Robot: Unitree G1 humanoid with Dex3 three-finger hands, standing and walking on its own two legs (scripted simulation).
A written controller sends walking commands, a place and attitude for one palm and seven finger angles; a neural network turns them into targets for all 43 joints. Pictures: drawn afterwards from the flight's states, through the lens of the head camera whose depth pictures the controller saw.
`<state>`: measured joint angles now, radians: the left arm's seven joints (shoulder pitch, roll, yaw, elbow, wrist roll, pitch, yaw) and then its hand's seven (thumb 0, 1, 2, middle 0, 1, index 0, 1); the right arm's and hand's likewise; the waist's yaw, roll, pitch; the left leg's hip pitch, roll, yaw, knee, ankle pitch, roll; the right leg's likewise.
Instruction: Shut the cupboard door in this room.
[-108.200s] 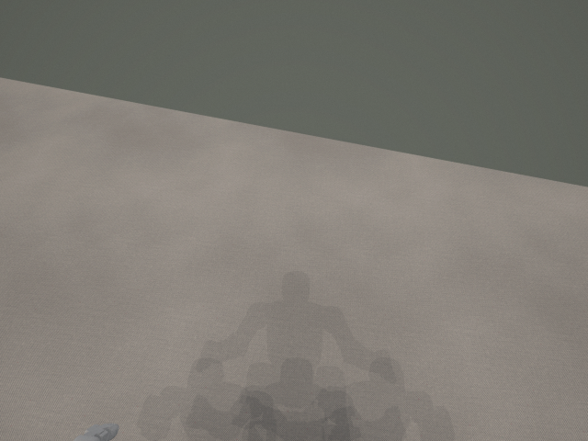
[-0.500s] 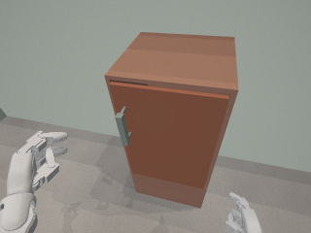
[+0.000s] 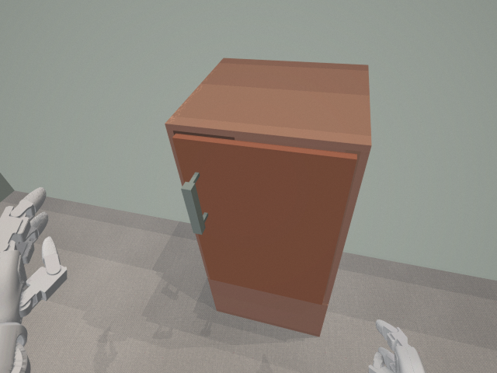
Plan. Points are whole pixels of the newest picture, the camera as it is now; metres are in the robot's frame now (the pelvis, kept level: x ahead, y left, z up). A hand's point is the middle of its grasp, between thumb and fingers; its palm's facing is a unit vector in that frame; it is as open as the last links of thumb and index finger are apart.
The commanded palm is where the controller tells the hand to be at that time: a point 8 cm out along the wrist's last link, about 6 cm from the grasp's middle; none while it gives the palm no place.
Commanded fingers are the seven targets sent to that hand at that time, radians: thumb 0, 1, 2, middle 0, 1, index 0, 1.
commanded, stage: draw the hand back to the body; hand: left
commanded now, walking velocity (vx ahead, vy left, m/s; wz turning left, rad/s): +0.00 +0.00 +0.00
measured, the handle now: (197, 203) +0.51 +0.20 -0.05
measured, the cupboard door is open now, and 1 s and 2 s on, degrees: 0 0 0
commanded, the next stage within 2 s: step back with the hand held close in 0.04 s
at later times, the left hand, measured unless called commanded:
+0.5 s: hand (54, 269) +0.19 +0.27 +0.16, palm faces +0.39 -0.77 -0.51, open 7.4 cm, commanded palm +0.13 +0.31 +0.17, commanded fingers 0.00 0.90 0.90 -0.20 -0.30 -0.20 -0.30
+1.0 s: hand (8, 313) +0.13 +0.29 +0.16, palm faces +0.46 -0.76 -0.45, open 7.4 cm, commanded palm +0.07 +0.32 +0.17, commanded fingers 0.00 0.90 0.90 -0.20 -0.30 -0.20 -0.30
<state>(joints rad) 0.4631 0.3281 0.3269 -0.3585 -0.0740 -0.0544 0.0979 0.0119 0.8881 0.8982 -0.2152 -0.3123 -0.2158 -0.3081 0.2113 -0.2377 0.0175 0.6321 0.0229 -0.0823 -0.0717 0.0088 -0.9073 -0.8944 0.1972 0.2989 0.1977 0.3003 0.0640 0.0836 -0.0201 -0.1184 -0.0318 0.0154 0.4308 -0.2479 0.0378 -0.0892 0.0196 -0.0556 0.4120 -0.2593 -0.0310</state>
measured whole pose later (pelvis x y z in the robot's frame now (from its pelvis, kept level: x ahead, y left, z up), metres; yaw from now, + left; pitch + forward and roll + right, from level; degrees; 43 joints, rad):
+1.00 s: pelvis -0.07 +0.02 -0.02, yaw +0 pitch +1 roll -2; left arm 0.52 0.39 0.43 -0.48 -0.03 -0.19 0.15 0.01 0.89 0.90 -0.21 -0.30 -0.21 -0.30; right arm 0.23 -0.23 0.00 0.56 0.01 -0.03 -0.09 0.01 -0.91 -0.89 0.20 0.30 0.20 0.30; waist 0.01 0.02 -0.01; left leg -0.41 -0.03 0.03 0.60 -0.21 0.08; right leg -0.36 0.01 -0.05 0.55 -0.20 0.00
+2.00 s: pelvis -0.19 +0.03 +0.00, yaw +0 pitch +5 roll -4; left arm 0.56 0.44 0.47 -0.55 -0.05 -0.22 0.14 0.01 0.89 0.90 -0.21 -0.30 -0.21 -0.30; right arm 0.22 -0.17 -0.01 0.64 -0.02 -0.09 -0.06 0.01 -0.91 -0.89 0.20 0.30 0.20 0.30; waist 0.00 -0.02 -0.06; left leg -0.46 0.03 -0.01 0.50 -0.12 0.04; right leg -0.32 0.09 0.02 0.72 -0.42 0.02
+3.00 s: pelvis -0.26 +0.01 +0.00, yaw -2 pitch +1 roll -1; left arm 0.53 0.39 0.39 -0.44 -0.05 -0.18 0.14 0.01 0.89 0.90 -0.21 -0.30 -0.21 -0.30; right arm 0.22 -0.20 0.02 0.62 0.00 -0.10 -0.08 0.01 -0.91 -0.89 0.20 0.30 0.20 0.30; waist -0.01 0.00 -0.04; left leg -0.34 0.00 0.00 0.47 -0.15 0.02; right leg -0.08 0.04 -0.01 0.40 -0.33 -0.02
